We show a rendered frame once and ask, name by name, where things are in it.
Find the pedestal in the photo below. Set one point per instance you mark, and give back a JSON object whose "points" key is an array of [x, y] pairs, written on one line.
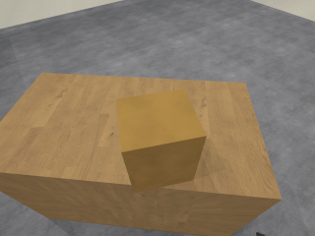
{"points": [[60, 155]]}

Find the carton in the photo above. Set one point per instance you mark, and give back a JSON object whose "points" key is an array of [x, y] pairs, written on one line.
{"points": [[161, 138]]}

